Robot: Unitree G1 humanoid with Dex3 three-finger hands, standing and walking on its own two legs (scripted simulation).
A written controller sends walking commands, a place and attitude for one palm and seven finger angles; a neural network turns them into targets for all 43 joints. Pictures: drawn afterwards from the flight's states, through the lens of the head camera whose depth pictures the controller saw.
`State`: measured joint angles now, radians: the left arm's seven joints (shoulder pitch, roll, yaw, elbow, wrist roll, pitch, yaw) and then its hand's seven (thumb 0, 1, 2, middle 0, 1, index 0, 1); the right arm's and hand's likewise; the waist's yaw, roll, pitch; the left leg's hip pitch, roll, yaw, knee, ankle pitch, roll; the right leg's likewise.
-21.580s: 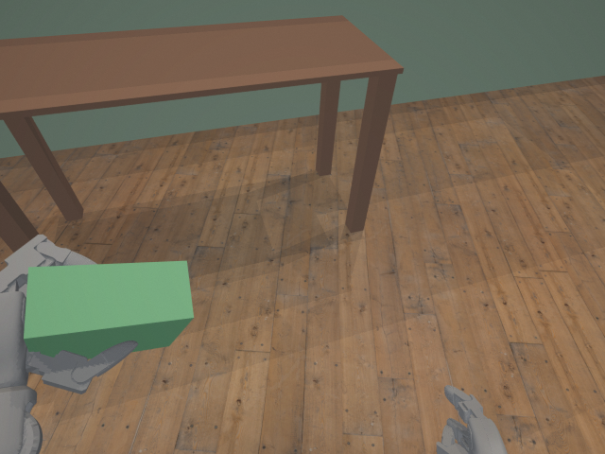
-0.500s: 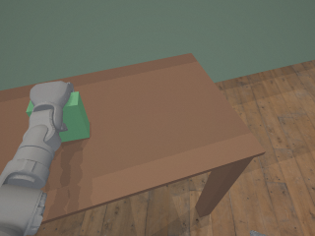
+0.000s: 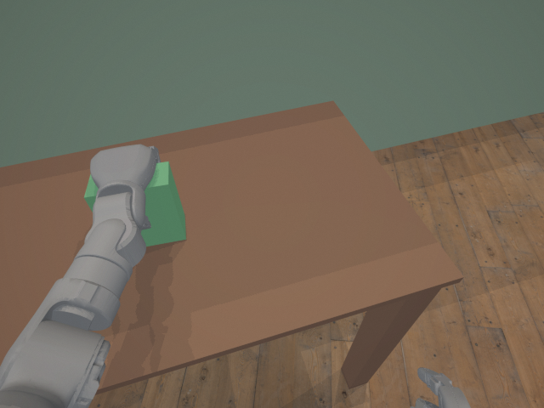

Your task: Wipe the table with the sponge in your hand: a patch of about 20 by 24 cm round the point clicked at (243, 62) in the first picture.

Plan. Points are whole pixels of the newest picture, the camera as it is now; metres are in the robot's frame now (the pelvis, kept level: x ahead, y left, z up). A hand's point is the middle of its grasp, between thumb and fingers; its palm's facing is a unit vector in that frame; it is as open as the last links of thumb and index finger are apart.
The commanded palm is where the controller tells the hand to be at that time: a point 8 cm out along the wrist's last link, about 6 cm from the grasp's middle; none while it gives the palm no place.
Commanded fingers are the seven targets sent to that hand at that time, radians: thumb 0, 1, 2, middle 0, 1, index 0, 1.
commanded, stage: wipe back along the middle lane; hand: left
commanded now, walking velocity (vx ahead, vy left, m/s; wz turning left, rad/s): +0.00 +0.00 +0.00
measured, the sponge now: (145, 217) +0.40 +0.25 +0.04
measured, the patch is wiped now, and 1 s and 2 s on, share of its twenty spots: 0.80 0.85 0.90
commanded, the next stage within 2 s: slide across to the third lane in 1.52 s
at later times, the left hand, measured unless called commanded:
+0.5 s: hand (140, 216) +0.36 +0.23 +0.09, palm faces +0.00 -0.03 -1.00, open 10.1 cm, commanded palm +0.32 +0.22 +0.12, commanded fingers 0.00 0.10 1.30 -1.20 -1.60 -1.20 -1.60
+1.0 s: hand (139, 243) +0.31 +0.22 +0.09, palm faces +0.05 -0.04 -1.00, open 10.1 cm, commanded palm +0.27 +0.21 +0.12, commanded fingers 0.00 0.10 1.30 -1.20 -1.60 -1.20 -1.60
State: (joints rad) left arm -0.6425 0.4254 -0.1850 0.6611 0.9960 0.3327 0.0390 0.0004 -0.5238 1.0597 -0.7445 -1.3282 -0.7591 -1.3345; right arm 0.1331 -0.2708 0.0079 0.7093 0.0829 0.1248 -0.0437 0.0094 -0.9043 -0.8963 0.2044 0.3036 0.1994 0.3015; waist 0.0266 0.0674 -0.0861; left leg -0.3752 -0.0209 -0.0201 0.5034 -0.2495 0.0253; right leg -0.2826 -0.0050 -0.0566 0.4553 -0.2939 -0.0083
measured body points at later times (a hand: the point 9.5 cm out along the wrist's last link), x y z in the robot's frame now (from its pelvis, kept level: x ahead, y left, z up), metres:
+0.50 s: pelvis -0.01 -0.01 +0.00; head -0.01 -0.04 +0.45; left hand +0.36 +0.23 +0.14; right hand +0.18 -0.25 -0.10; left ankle +0.00 +0.10 -0.74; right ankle -0.05 -0.12 -0.74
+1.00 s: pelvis -0.01 -0.01 +0.00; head -0.02 -0.05 +0.45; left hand +0.31 +0.22 +0.14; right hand +0.20 -0.23 -0.09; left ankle +0.00 +0.10 -0.74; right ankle -0.05 -0.12 -0.74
